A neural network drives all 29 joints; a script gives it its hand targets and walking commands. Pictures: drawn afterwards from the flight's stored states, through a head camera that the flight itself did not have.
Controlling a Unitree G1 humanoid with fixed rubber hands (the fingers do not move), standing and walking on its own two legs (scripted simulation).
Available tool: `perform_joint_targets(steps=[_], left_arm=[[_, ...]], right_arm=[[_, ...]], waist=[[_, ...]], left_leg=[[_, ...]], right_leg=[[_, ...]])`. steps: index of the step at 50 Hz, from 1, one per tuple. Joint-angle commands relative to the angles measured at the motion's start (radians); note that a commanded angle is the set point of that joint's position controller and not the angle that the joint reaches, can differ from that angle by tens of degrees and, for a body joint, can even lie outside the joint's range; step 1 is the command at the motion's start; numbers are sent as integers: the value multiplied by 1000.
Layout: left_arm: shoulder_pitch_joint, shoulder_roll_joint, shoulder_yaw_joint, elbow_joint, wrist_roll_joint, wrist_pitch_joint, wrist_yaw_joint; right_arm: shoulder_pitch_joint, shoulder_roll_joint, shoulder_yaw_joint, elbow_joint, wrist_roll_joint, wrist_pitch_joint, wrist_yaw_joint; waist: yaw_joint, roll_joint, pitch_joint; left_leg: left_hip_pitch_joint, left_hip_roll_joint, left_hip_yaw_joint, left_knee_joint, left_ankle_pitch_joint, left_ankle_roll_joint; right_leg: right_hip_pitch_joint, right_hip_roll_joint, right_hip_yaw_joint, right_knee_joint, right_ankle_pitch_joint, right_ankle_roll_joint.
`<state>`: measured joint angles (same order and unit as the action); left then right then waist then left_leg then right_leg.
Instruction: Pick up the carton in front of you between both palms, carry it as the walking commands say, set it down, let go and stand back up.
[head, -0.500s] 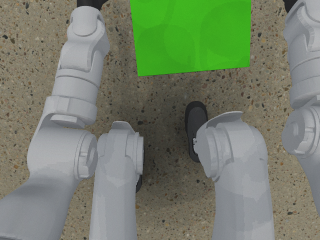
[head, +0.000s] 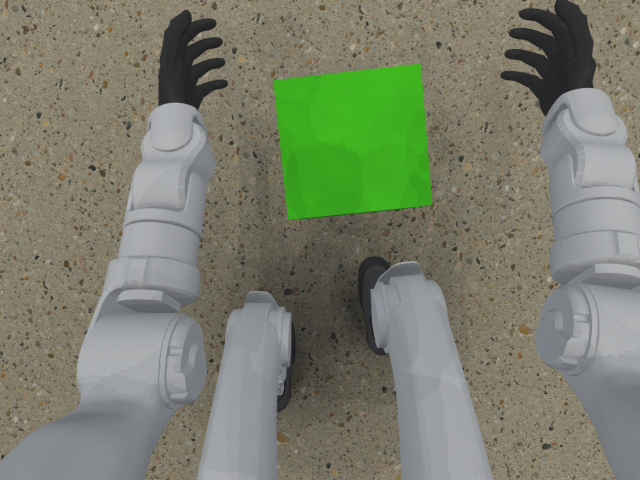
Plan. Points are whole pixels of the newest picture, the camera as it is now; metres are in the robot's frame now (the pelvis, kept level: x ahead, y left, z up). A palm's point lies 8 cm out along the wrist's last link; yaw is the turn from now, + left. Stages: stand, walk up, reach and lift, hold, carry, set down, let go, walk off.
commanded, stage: set down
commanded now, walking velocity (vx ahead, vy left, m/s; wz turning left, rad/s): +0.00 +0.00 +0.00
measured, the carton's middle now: (348, 156) +0.47 -0.10 -0.39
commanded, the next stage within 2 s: let go in 0.34 s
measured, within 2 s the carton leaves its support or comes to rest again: neither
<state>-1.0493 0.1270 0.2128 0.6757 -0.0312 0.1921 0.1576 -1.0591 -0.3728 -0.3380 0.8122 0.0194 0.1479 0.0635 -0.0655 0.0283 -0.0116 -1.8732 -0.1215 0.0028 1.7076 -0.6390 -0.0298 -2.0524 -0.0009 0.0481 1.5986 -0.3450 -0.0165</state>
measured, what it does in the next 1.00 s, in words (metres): rises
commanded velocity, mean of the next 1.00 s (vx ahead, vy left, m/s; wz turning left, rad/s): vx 0.00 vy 0.00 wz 0.00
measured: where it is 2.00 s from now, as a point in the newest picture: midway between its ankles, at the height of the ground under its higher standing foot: (327, 350)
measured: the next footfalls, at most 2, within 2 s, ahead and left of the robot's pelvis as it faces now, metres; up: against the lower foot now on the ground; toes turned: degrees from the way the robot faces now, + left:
none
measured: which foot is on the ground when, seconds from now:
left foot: down 0.00-1.00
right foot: down 0.00-1.00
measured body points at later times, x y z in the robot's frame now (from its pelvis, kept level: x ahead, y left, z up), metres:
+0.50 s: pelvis +0.03 -0.02 +0.13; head +0.31 -0.07 +0.48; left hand +0.51 +0.10 +0.02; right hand +0.47 -0.31 +0.01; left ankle +0.05 +0.12 -0.48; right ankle +0.14 -0.12 -0.48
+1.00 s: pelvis +0.09 -0.01 +0.23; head +0.23 -0.04 +0.66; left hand +0.36 +0.18 +0.14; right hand +0.30 -0.28 +0.14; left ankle +0.05 +0.12 -0.48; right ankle +0.14 -0.12 -0.48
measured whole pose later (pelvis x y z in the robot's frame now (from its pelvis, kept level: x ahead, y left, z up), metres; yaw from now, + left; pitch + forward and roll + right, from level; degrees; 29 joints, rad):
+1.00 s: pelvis +0.09 -0.01 +0.23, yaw -6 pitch +17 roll +0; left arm -0.04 0.15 0.10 0.52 0.04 0.00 -0.03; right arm 0.00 -0.21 -0.11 0.49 0.00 0.01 0.05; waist -0.01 0.01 0.00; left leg -0.56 -0.03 -0.07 0.66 -0.39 -0.01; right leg -0.72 0.04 0.02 0.62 -0.19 -0.03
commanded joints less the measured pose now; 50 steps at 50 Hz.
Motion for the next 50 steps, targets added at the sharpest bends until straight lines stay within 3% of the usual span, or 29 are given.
perform_joint_targets(steps=[1, 9, 19, 23, 26, 33, 39, 44, 50], left_arm=[[-172, 67, 17, -126, 16, -4, -5], [-120, 86, 67, -41, 36, -36, -48], [-3, 76, 51, -45, 51, -67, -83], [170, 72, 44, -86, 106, -73, -86], [330, 72, 19, -137, 130, -77, -90], [542, 83, -17, -210, 107, -124, -132], [787, 95, -43, -184, 93, -170, -169], [960, 108, -75, -225, 74, -206, -181], [1108, 125, -110, -269, 50, -224, -193]], right_arm=[[-200, -136, 18, -134, 22, -1, 21], [-165, -99, 5, -81, -31, -13, 21], [-22, -53, 6, -82, -71, -36, 14], [144, -40, 25, -138, -111, -42, 19], [299, -23, 66, -216, -129, -44, 21], [532, 23, 132, -320, -80, -77, 12], [795, 62, 171, -339, -43, -114, 1], [989, 71, 197, -397, -18, -146, -11], [1178, 80, 228, -448, -3, -165, -17]], waist=[[-17, -56, -1090], [-2, -116, -966], [-4, -66, -979], [6, -52, -1015], [7, -86, -988], [23, -112, -726], [45, -92, -601], [52, -73, -494], [55, -30, -306]], left_leg=[[158, -13, 80, -341, 204, -47], [169, 1, 66, -492, 172, -38], [384, 18, 45, -676, 284, -43], [487, 25, 44, -750, 356, -47], [505, 28, 46, -812, 362, -39], [618, 49, 16, -933, 293, -10], [783, 65, 1, -1020, 324, -3], [974, 74, -12, -1127, 394, 3], [1244, 94, -33, -1276, 474, 16]], right_leg=[[1186, 38, -47, -150, 386, 22], [1303, 31, -10, -321, 296, 31], [1503, 24, 5, -499, 419, 16], [1666, 19, 11, -563, 534, 5], [1838, 10, 34, -615, 599, 1], [1941, -15, 84, -753, 501, 0], [2037, -26, 97, -823, 573, 1], [2119, -19, 85, -909, 625, -3], [2145, 6, 30, -1048, 547, 8]])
